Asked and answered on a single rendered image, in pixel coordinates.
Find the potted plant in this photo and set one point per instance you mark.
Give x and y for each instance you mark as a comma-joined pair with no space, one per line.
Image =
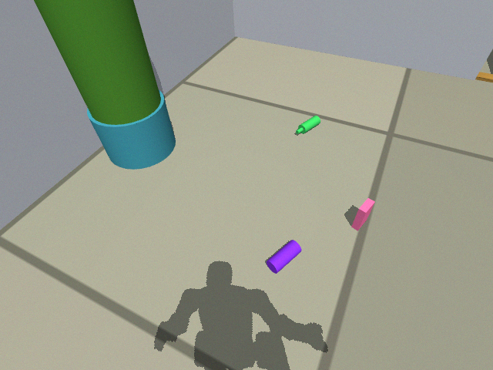
102,44

